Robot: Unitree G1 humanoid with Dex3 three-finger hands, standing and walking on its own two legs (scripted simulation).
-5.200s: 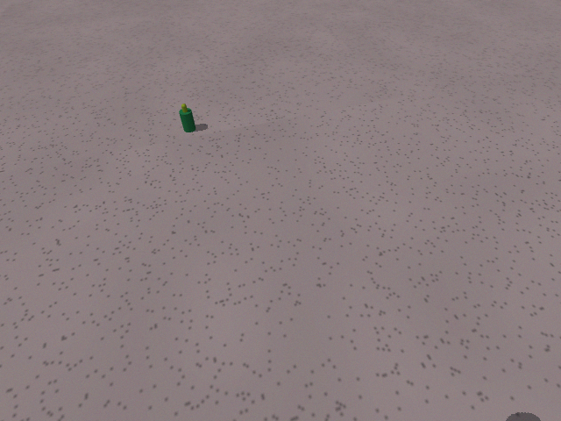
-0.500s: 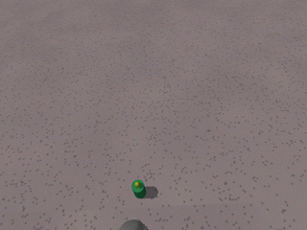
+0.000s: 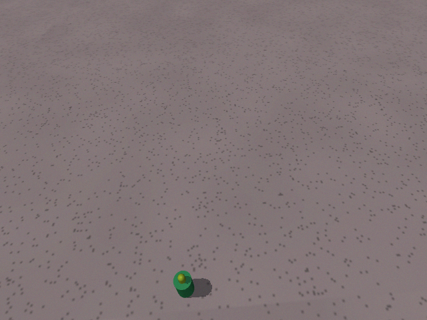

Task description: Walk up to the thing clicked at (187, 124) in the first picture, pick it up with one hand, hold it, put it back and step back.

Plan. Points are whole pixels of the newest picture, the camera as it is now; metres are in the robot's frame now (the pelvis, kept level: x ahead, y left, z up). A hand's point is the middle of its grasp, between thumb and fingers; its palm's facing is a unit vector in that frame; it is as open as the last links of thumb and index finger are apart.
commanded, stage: walk up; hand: left
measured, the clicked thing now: (183, 282) +0.38 +0.18 -0.67
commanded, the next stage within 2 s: stand in 1.00 s
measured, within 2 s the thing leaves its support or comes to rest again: neither
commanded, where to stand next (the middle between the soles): +0.04 +0.01 m, yaw +1 degrees
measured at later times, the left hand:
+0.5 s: hand out of the picture +0.10 +0.26 -0.14, palm faces +0.00 -0.95 -0.32, open 7.4 cm
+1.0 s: hand out of the picture +0.09 +0.26 -0.14, palm faces +0.03 -0.95 -0.32, open 7.4 cm
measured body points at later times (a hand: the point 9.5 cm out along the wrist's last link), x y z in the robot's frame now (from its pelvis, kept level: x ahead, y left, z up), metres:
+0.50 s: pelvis +0.01 +0.01 +0.02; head +0.02 +0.01 +0.47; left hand +0.10 +0.31 -0.12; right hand +0.10 -0.30 -0.11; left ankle +0.04 +0.14 -0.73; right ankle +0.01 -0.12 -0.73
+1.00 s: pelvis +0.02 +0.01 +0.02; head +0.03 +0.01 +0.47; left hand +0.09 +0.31 -0.12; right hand +0.12 -0.28 -0.11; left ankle +0.04 +0.14 -0.73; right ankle +0.01 -0.12 -0.73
